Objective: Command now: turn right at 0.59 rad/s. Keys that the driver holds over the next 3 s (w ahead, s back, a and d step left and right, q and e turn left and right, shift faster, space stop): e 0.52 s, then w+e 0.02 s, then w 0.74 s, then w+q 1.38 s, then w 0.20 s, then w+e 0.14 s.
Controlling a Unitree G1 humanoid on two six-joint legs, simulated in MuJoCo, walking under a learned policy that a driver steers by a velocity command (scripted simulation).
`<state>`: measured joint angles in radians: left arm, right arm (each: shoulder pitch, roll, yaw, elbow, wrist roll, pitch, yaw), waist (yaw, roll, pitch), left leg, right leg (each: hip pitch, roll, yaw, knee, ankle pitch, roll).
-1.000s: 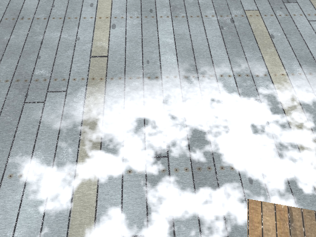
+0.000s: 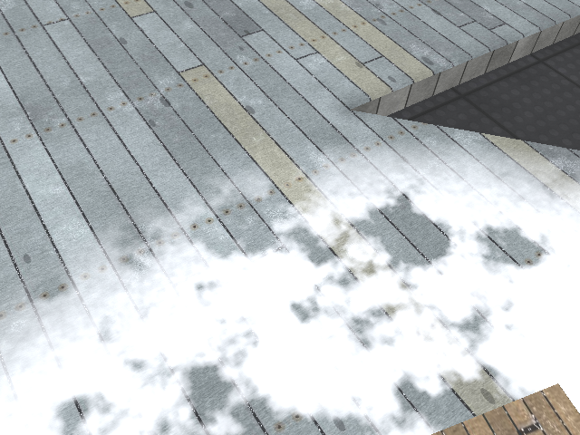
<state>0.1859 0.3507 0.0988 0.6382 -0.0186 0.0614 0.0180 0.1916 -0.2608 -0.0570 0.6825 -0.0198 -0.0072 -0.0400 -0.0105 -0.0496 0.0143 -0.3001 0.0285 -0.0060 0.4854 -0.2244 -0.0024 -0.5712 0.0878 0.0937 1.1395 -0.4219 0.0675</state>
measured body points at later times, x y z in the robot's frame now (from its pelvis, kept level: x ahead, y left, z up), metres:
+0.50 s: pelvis -0.01 -0.04 +0.00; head +0.02 -0.08 +0.45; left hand +0.22 +0.19 -0.07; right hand +0.06 -0.36 -0.10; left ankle +0.05 +0.11 -0.67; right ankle -0.02 -0.13 -0.74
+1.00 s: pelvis +0.09 -0.07 +0.01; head +0.12 -0.06 +0.45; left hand +0.37 +0.07 -0.09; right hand -0.03 -0.32 -0.11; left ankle +0.06 +0.08 -0.74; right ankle +0.14 -0.26 -0.70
